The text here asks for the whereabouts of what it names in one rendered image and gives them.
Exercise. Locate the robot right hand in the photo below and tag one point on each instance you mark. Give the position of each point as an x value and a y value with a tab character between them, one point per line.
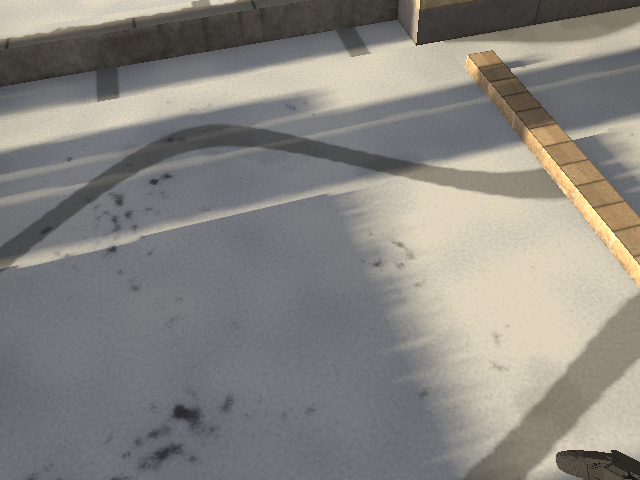
594	465

